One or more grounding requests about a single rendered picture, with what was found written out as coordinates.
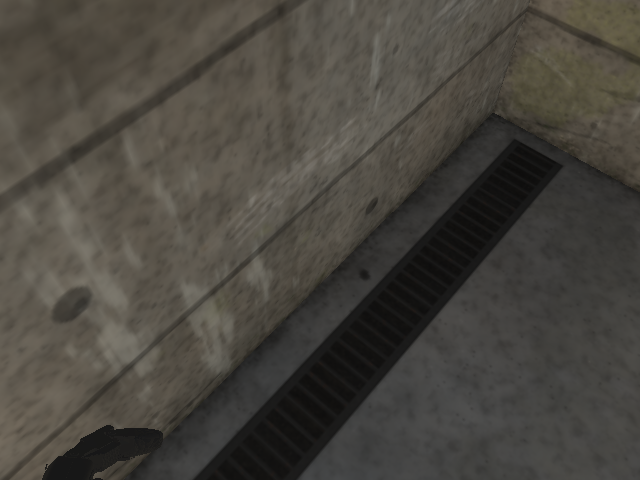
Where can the robot left hand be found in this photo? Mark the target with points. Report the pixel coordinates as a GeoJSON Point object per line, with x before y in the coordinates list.
{"type": "Point", "coordinates": [100, 450]}

